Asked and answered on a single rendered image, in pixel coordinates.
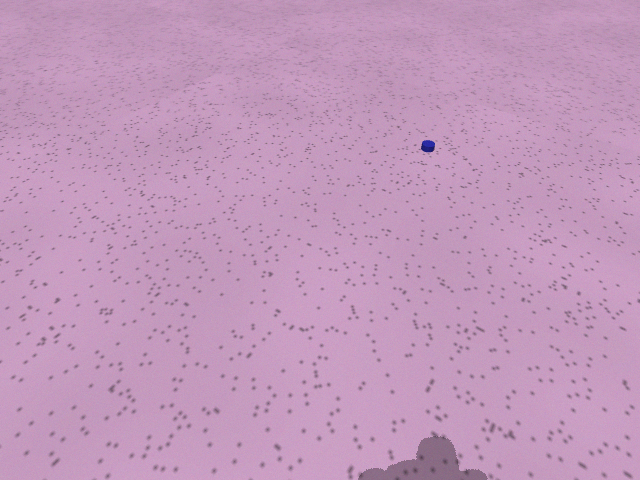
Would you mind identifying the tin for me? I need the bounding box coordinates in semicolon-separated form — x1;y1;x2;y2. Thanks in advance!
421;140;435;152

